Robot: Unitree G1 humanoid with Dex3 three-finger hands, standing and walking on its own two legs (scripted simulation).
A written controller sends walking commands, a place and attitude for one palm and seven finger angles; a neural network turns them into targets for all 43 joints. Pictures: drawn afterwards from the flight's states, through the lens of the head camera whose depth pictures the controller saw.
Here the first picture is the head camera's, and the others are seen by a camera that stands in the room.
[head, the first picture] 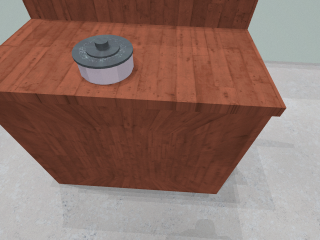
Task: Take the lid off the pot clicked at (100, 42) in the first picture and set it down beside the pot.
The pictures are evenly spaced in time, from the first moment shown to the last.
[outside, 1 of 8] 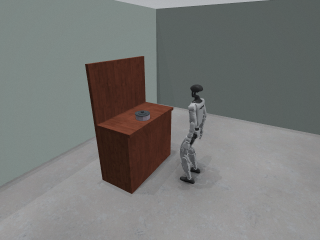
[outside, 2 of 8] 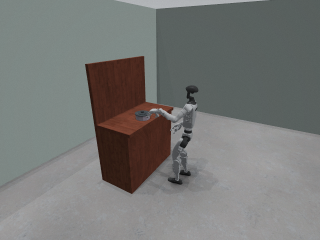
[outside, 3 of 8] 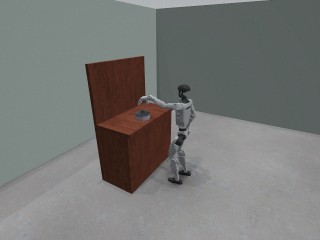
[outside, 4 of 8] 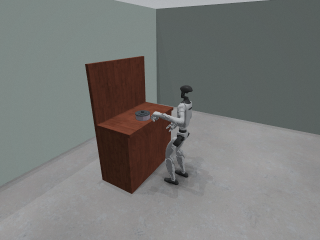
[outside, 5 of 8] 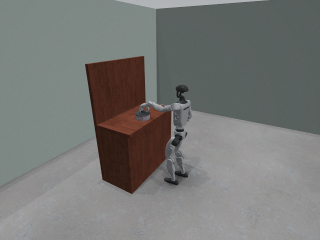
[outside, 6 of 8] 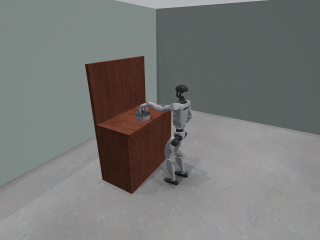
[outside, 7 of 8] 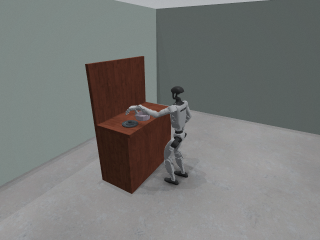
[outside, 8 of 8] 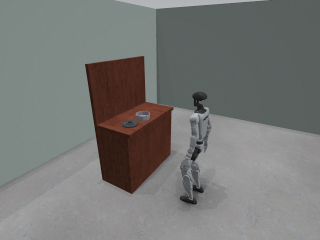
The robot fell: no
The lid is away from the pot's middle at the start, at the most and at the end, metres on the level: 0.00 0.25 0.24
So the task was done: yes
